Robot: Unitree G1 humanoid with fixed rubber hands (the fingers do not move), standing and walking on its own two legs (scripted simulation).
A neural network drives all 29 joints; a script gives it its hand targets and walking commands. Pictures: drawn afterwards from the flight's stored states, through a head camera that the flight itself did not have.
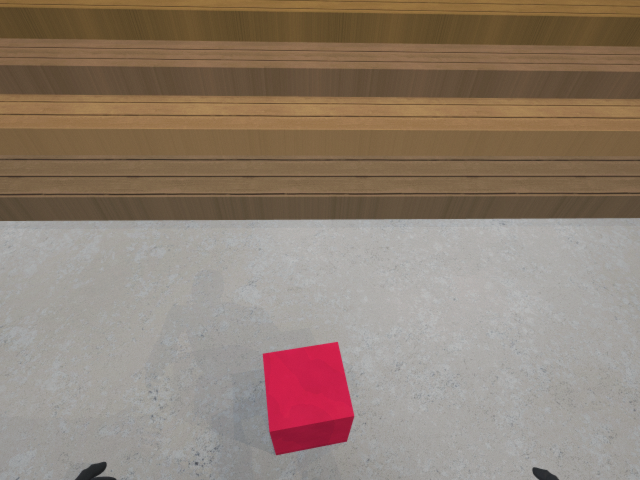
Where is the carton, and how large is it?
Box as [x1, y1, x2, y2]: [263, 342, 353, 454]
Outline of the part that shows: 337,342 263,354 269,431 276,454 346,441 353,418 353,412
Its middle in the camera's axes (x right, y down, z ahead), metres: -0.04 +0.46 +1.10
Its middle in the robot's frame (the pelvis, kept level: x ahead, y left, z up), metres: +0.43 +0.03 -0.66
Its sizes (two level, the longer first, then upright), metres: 0.210 0.200 0.250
